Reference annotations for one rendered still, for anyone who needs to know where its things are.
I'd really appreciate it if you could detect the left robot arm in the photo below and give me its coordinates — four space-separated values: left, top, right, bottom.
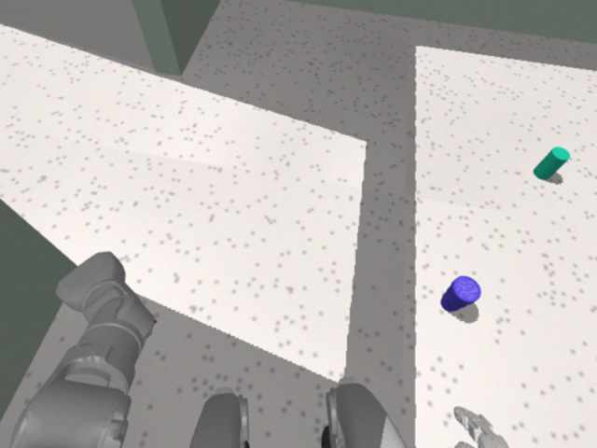
9 279 155 448

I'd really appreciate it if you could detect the right robot hand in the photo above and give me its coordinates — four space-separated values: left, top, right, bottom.
454 406 509 448

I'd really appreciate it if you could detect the left robot hand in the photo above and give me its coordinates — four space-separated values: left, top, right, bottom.
55 252 152 338

